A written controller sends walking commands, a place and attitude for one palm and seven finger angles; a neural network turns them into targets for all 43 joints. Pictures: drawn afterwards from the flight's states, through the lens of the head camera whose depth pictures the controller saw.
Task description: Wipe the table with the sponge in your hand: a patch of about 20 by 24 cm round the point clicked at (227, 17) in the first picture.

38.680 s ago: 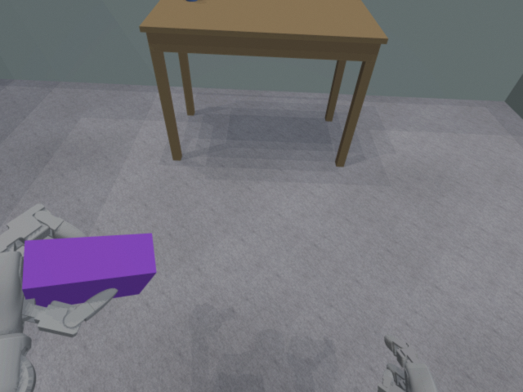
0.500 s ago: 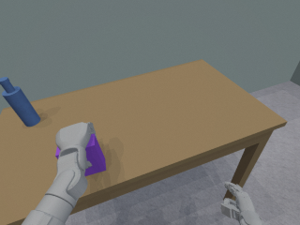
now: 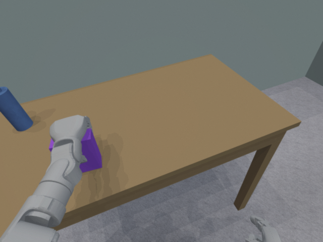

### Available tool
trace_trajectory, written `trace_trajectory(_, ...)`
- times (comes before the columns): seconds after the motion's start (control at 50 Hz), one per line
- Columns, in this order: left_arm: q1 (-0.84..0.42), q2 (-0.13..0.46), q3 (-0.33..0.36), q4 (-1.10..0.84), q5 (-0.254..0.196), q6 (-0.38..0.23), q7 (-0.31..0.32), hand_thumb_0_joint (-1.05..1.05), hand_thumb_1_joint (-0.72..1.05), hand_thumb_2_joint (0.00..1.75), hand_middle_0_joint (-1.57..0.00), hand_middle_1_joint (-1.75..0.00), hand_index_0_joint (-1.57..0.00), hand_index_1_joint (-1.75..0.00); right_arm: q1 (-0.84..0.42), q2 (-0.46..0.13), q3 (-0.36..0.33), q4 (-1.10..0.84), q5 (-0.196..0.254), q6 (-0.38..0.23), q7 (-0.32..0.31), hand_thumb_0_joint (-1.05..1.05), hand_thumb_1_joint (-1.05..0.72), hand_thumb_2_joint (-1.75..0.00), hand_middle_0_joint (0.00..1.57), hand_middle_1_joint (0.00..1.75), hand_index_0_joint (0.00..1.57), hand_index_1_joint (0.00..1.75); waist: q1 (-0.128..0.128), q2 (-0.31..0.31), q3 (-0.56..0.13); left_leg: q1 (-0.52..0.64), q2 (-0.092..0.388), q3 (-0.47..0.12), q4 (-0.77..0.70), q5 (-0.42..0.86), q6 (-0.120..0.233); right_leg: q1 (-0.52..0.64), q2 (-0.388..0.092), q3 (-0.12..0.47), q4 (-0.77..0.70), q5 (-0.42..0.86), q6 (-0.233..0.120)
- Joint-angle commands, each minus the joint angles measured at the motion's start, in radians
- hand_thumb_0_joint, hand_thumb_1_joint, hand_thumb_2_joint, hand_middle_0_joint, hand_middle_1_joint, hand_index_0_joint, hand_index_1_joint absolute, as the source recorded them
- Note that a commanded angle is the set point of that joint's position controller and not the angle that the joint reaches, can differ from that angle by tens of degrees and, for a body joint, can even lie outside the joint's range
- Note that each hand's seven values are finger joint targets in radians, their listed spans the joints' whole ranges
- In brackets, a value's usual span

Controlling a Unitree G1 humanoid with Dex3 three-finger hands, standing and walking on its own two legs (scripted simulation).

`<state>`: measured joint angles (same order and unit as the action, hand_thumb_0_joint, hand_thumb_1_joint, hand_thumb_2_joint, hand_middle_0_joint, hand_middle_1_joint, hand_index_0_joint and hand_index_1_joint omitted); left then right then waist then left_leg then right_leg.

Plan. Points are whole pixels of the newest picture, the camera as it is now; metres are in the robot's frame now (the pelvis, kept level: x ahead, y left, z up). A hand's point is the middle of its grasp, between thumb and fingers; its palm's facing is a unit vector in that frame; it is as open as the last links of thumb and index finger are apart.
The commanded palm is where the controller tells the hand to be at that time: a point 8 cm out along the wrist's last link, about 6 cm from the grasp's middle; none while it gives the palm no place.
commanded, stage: wipe forward along the middle lane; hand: left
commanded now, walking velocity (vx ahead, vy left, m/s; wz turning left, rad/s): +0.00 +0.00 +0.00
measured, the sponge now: (80, 157) +0.33 +0.27 +0.03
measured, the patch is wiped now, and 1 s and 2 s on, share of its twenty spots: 1.00 1.00 1.00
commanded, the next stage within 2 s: slide back across to the first lane in 0.86 s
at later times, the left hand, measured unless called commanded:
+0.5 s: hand (75, 129) +0.40 +0.30 +0.08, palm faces -0.09 -0.03 -1.00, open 9.4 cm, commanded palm +0.39 +0.30 +0.12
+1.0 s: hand (69, 119) +0.44 +0.34 +0.07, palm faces -0.10 -0.05 -0.99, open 9.4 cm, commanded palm +0.42 +0.34 +0.12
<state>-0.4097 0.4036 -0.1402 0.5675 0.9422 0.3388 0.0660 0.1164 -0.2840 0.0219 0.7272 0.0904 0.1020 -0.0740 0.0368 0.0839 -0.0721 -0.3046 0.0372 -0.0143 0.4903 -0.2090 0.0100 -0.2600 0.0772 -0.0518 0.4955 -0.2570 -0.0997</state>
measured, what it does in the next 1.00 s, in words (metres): shifts its weight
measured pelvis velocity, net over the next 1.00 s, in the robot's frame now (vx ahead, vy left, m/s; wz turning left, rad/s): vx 0.02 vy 0.05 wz -0.01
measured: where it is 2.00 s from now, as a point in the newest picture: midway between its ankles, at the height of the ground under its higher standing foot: outside the picture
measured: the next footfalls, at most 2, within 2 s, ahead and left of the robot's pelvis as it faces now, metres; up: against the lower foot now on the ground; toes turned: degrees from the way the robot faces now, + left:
none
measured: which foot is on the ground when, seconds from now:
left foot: down 0.00-1.00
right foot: down 0.00-1.00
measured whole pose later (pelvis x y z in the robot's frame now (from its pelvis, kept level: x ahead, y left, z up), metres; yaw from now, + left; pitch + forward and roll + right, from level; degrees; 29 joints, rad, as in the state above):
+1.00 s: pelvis +0.02 +0.05 +0.00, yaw -1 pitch +8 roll -2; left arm -0.74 0.49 -0.06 0.99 1.01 0.22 0.12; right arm 0.24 -0.28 0.00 0.75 0.08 0.12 -0.04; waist -0.04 0.05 -0.12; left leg -0.46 0.00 0.00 0.55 -0.25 0.03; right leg -0.38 0.04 -0.03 0.48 -0.25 -0.03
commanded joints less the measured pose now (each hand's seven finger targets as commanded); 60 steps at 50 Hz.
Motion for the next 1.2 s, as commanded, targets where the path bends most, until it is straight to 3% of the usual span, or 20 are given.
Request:
trace_trajectory(0.0, -0.388, 0.338, 0.151, -0.032, 0.049, -0.010, 0.051, 0.00, 0.10, 1.30, -1.20, -1.60, -1.20, -1.60, -0.133, -0.121, -0.042, -0.142, -0.004, -0.048, -0.012, 0.00, -0.90, -0.90, 0.20, 0.30, 0.20, 0.30, -0.005, -0.123, -0.150, -0.013, -0.075, -0.002, -0.023, 0.003, 0.041, 0.051, -0.071, 0.205, -0.150, 0.070, 0.049)
trace_trajectory(0.06, -0.423, 0.293, 0.105, 0.012, 0.059, -0.033, 0.053, 0.00, 0.10, 1.30, -1.20, -1.60, -1.20, -1.60, -0.105, -0.118, -0.045, -0.141, -0.003, -0.052, -0.010, 0.00, -0.90, -0.90, 0.20, 0.30, 0.20, 0.30, -0.024, -0.101, -0.163, -0.022, -0.068, 0.007, -0.005, 0.019, 0.044, 0.047, -0.079, 0.192, -0.134, 0.118, 0.051)
trace_trajectory(0.1, -0.413, 0.370, 0.172, 0.036, 0.063, -0.044, 0.056, 0.00, 0.10, 1.30, -1.20, -1.60, -1.20, -1.60, -0.093, -0.124, -0.047, -0.137, -0.006, -0.045, -0.008, 0.00, -0.90, -0.90, 0.20, 0.30, 0.20, 0.30, -0.008, -0.101, -0.199, -0.040, -0.073, -0.004, -0.005, 0.036, 0.043, 0.077, -0.074, 0.209, -0.124, 0.148, 0.046)
trace_trajectory(0.12, -0.434, 0.330, 0.131, 0.048, 0.060, -0.050, 0.056, 0.00, 0.10, 1.30, -1.20, -1.60, -1.20, -1.60, -0.084, -0.121, -0.047, -0.141, -0.005, -0.044, -0.008, 0.00, -0.90, -0.90, 0.20, 0.30, 0.20, 0.30, -0.021, -0.109, -0.196, -0.048, -0.071, 0.005, 0.003, 0.030, 0.046, 0.078, -0.081, 0.194, -0.119, 0.151, 0.053)
trace_trajectory(0.16, -0.466, 0.340, 0.132, 0.082, 0.063, -0.062, 0.058, 0.00, 0.10, 1.30, -1.20, -1.60, -1.20, -1.60, -0.070, -0.124, -0.049, -0.135, -0.002, -0.046, -0.006, 0.00, -0.90, -0.90, 0.20, 0.30, 0.20, 0.30, -0.031, -0.112, -0.181, -0.062, -0.067, 0.004, 0.002, 0.012, 0.045, 0.055, -0.081, 0.192, -0.123, 0.130, 0.056)
trace_trajectory(0.2, -0.469, 0.382, 0.175, 0.089, 0.057, -0.074, 0.060, 0.00, 0.10, 1.30, -1.20, -1.60, -1.20, -1.60, -0.065, -0.127, -0.051, -0.135, -0.003, -0.044, -0.005, 0.00, -0.90, -0.90, 0.20, 0.30, 0.20, 0.30, -0.020, -0.102, -0.195, -0.068, -0.068, -0.004, 0.000, 0.017, 0.044, 0.066, -0.078, 0.204, -0.123, 0.126, 0.049)
trace_trajectory(0.24, -0.478, 0.340, 0.136, 0.115, 0.062, -0.083, 0.063, 0.00, 0.10, 1.30, -1.20, -1.60, -1.20, -1.60, -0.045, -0.126, -0.056, -0.136, -0.002, -0.042, -0.001, 0.00, -0.90, -0.90, 0.20, 0.30, 0.20, 0.30, -0.031, -0.098, -0.200, -0.066, -0.064, 0.006, 0.010, 0.026, 0.047, 0.059, -0.082, 0.184, -0.114, 0.158, 0.055)
trace_trajectory(0.3, -0.493, 0.380, 0.175, 0.127, 0.063, -0.098, 0.068, 0.00, 0.10, 1.30, -1.20, -1.60, -1.20, -1.60, -0.038, -0.129, -0.059, -0.131, -0.002, -0.039, 0.001, 0.00, -0.90, -0.90, 0.20, 0.30, 0.20, 0.30, -0.027, -0.109, -0.231, -0.070, -0.065, 0.002, 0.010, 0.045, 0.048, 0.075, -0.078, 0.189, -0.105, 0.197, 0.052)
trace_trajectory(0.36, -0.536, 0.328, 0.118, 0.154, 0.070, -0.103, 0.075, 0.00, 0.10, 1.30, -1.20, -1.60, -1.20, -1.60, -0.017, -0.132, -0.060, -0.128, 0.000, -0.039, 0.005, 0.00, -0.90, -0.90, 0.20, 0.30, 0.20, 0.30, -0.052, -0.112, -0.202, -0.071, -0.061, 0.011, 0.011, 0.027, 0.051, 0.033, -0.077, 0.163, -0.109, 0.178, 0.059)
trace_trajectory(0.4, -0.538, 0.361, 0.160, 0.156, 0.072, -0.108, 0.082, 0.00, 0.10, 1.30, -1.20, -1.60, -1.20, -1.60, -0.016, -0.132, -0.063, -0.122, -0.001, -0.036, 0.006, 0.00, -0.90, -0.90, 0.20, 0.30, 0.20, 0.30, -0.040, -0.096, -0.223, -0.058, -0.061, 0.003, 0.005, 0.056, 0.052, 0.038, -0.070, 0.157, -0.104, 0.207, 0.050)
trace_trajectory(0.48, -0.556, 0.332, 0.128, 0.188, 0.073, -0.106, 0.097, 0.00, 0.10, 1.30, -1.20, -1.60, -1.20, -1.60, 0.004, -0.133, -0.066, -0.118, -0.001, -0.033, 0.011, 0.00, -0.90, -0.90, 0.20, 0.30, 0.20, 0.30, -0.055, -0.112, -0.227, -0.063, -0.061, 0.015, 0.011, 0.047, 0.052, 0.031, -0.070, 0.141, -0.102, 0.214, 0.059)
trace_trajectory(0.6, -0.641, 0.396, 0.164, 0.236, 0.085, -0.098, 0.109, 0.00, 0.10, 1.30, -1.20, -1.60, -1.20, -1.60, 0.013, -0.138, -0.061, -0.102, -0.002, -0.027, 0.011, 0.00, -0.90, -0.90, 0.20, 0.30, 0.20, 0.30, -0.063, -0.108, -0.236, -0.072, -0.062, 0.009, 0.001, 0.048, 0.053, 0.018, -0.062, 0.126, -0.102, 0.191, 0.058)
trace_trajectory(0.72, -0.737, 0.394, 0.124, 0.299, 0.116, -0.082, 0.101, 0.00, 0.10, 1.30, -1.20, -1.60, -1.20, -1.60, 0.053, -0.143, -0.062, -0.089, -0.008, -0.025, 0.011, 0.00, -0.90, -0.90, 0.20, 0.30, 0.20, 0.30, -0.089, -0.068, -0.261, -0.036, -0.058, 0.006, 0.013, 0.076, 0.054, -0.016, -0.056, 0.094, -0.087, 0.193, 0.056)
trace_trajectory(0.78, -0.727, 0.364, 0.115, 0.299, 0.096, -0.087, 0.095, 0.00, 0.10, 1.30, -1.20, -1.60, -1.20, -1.60, 0.060, -0.139, -0.064, -0.097, -0.011, -0.024, 0.015, 0.00, -0.90, -0.90, 0.20, 0.30, 0.20, 0.30, -0.082, -0.065, -0.310, -0.015, -0.055, 0.011, 0.022, 0.116, 0.051, 0.009, -0.057, 0.091, -0.079, 0.261, 0.055)
trace_trajectory(0.8, -0.709, 0.376, 0.148, 0.296, 0.083, -0.099, 0.091, 0.00, 0.10, 1.30, -1.20, -1.60, -1.20, -1.60, 0.061, -0.137, -0.067, -0.099, -0.013, -0.027, 0.014, 0.00, -0.90, -0.90, 0.20, 0.30, 0.20, 0.30, -0.072, -0.076, -0.330, -0.010, -0.053, 0.005, 0.019, 0.141, 0.051, 0.023, -0.055, 0.088, -0.076, 0.288, 0.052)
trace_trajectory(0.94, -0.698, 0.340, 0.117, 0.296, 0.119, -0.113, 0.104, 0.00, 0.10, 1.30, -1.20, -1.60, -1.20, -1.60, 0.092, -0.144, -0.076, -0.094, -0.019, -0.015, 0.026, 0.00, -0.90, -0.90, 0.20, 0.30, 0.20, 0.30, -0.078, -0.048, -0.301, 0.029, -0.045, -0.008, 0.023, 0.194, 0.047, -0.054, -0.037, 0.051, -0.062, 0.271, 0.041)
trace_trajectory(1.0, -0.694, 0.385, 0.176, 0.232, 0.110, -0.120, 0.120, 0.00, 0.10, 1.30, -1.20, -1.60, -1.20, -1.60, 0.071, -0.140, -0.079, -0.102, -0.021, -0.016, 0.030, 0.00, -0.90, -0.90, 0.20, 0.30, 0.20, 0.30, -0.046, -0.005, -0.329, 0.063, -0.040, -0.019, 0.012, 0.241, 0.043, -0.037, -0.032, 0.046, -0.058, 0.269, 0.028)
trace_trajectory(1.06, -0.677, 0.363, 0.155, 0.185, 0.108, -0.103, 0.135, 0.00, 0.10, 1.30, -1.20, -1.60, -1.20, -1.60, 0.064, -0.136, -0.084, -0.114, -0.018, -0.016, 0.036, 0.00, -0.90, -0.90, 0.20, 0.30, 0.20, 0.30, -0.046, -0.011, -0.338, 0.100, -0.037, -0.027, 0.010, 0.262, 0.042, -0.039, -0.027, 0.032, -0.059, 0.250, 0.029)
trace_trajectory(1.12, -0.653, 0.410, 0.190, 0.161, 0.106, -0.079, 0.138, 0.00, 0.10, 1.30, -1.20, -1.60, -1.20, -1.60, 0.047, -0.144, -0.082, -0.116, -0.017, -0.017, 0.038, 0.00, -0.90, -0.90, 0.20, 0.30, 0.20, 0.30, -0.029, -0.014, -0.349, 0.113, -0.035, -0.039, -0.003, 0.274, 0.041, -0.017, -0.024, 0.028, -0.060, 0.234, 0.025)
trace_trajectory(1.18, -0.647, 0.374, 0.152, 0.147, 0.100, -0.048, 0.124, 0.00, 0.10, 1.30, -1.20, -1.60, -1.20, -1.60, 0.024, -0.139, -0.076, -0.126, -0.011, -0.018, 0.042, 0.00, -0.90, -0.90, 0.20, 0.30, 0.20, 0.30, -0.033, -0.012, -0.309, 0.116, -0.033, -0.043, -0.017, 0.249, 0.037, -0.034, -0.025, 0.021, -0.073, 0.198, 0.026)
